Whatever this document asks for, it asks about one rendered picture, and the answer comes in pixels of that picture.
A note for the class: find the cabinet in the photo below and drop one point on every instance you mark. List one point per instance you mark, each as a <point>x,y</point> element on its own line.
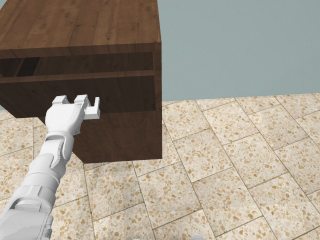
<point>49,28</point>

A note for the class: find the robot left hand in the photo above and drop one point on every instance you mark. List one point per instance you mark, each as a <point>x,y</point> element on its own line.
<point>66,117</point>

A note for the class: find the handle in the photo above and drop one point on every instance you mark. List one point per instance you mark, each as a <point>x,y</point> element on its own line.
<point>93,112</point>

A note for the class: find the left robot forearm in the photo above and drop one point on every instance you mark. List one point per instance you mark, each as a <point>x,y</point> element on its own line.
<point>38,189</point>

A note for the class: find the left robot upper arm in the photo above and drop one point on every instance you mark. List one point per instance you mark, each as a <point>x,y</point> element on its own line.
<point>26,225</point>

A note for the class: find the drawer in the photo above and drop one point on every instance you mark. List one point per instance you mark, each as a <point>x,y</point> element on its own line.
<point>124,82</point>

